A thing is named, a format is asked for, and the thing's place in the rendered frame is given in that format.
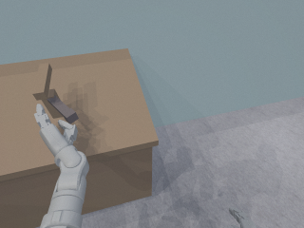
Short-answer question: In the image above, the left robot hand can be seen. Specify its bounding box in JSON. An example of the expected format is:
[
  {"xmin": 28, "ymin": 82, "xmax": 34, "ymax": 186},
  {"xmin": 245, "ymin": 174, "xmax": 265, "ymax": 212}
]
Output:
[{"xmin": 34, "ymin": 104, "xmax": 78, "ymax": 157}]

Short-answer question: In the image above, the tap lever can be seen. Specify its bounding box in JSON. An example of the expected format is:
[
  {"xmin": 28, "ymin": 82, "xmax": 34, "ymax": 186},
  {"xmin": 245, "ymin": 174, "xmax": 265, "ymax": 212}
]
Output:
[{"xmin": 47, "ymin": 95, "xmax": 79, "ymax": 124}]

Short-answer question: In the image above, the counter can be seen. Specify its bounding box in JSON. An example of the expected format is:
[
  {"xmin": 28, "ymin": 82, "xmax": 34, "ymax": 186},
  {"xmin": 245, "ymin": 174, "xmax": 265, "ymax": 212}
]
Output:
[{"xmin": 0, "ymin": 48, "xmax": 159, "ymax": 228}]

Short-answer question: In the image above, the right robot hand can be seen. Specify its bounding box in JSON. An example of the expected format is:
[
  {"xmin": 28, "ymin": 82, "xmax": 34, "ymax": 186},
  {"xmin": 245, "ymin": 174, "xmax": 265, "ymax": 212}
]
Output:
[{"xmin": 228, "ymin": 206, "xmax": 257, "ymax": 228}]

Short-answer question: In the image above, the left robot forearm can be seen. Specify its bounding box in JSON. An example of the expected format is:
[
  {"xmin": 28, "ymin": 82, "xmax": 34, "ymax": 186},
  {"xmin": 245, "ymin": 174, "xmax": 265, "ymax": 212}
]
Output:
[{"xmin": 40, "ymin": 145, "xmax": 89, "ymax": 228}]

